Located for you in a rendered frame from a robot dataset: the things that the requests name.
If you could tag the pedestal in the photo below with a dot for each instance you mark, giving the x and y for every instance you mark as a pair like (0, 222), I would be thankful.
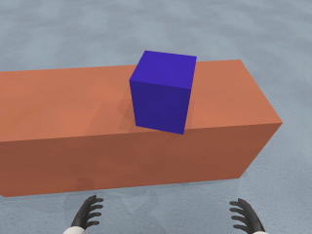
(74, 129)

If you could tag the robot right hand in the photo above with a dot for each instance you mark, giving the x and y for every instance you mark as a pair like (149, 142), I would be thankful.
(250, 217)

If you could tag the carton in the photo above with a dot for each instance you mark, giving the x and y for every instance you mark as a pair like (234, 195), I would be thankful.
(160, 88)

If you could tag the robot left hand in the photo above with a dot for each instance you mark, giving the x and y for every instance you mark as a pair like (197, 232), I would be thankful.
(82, 217)

